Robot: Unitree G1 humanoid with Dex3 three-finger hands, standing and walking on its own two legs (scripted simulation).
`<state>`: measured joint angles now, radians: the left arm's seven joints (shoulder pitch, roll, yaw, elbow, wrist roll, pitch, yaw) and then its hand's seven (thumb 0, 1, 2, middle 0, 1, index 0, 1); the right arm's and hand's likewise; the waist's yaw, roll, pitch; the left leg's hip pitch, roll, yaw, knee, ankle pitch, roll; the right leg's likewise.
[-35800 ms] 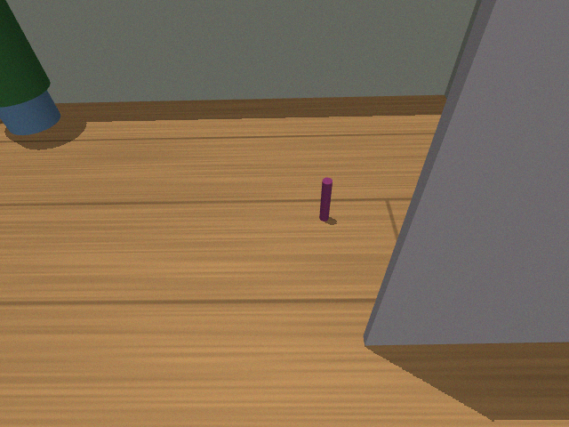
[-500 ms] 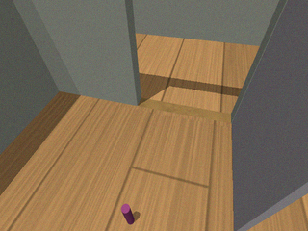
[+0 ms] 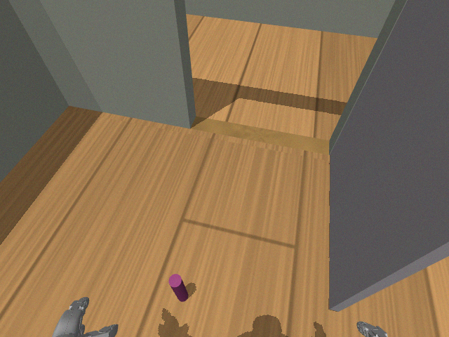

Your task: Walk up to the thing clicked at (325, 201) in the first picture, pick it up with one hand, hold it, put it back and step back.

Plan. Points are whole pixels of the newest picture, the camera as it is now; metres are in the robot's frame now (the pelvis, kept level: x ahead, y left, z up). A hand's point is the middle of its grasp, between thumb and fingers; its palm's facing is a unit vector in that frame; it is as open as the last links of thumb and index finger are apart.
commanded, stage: go down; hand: left
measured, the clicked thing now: (179, 288) +0.36 +0.19 -0.64
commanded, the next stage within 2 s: none
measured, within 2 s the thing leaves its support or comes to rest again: neither
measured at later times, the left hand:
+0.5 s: hand out of the picture +0.14 +0.28 -0.18, palm faces +0.07 -0.95 -0.32, open 17.2 cm
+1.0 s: hand (88, 334) +0.17 +0.32 -0.23, palm faces +0.13 -0.95 -0.27, open 17.3 cm
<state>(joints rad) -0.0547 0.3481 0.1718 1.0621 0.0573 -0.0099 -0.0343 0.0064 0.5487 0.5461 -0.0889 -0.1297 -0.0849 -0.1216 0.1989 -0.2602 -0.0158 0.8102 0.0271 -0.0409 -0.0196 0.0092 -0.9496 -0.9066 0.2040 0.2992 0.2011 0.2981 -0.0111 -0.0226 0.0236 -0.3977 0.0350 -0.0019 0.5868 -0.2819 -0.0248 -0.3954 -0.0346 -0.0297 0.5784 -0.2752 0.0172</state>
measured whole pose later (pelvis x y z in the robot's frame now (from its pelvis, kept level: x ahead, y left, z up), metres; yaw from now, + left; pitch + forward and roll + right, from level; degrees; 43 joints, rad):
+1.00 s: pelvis -0.02 +0.01 -0.12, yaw +0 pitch +22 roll -3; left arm 0.18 0.42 0.37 0.50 -0.05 0.06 -0.21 -0.01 -0.51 0.05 -0.09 -0.06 -0.08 -0.06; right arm 0.21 -0.25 0.00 0.54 0.00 -0.22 -0.07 0.01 -0.90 -0.89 0.21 0.30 0.20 0.30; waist -0.03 -0.01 -0.15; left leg -1.17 0.04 -0.05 1.37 -0.60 -0.01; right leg -1.14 -0.04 -0.04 1.32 -0.57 0.03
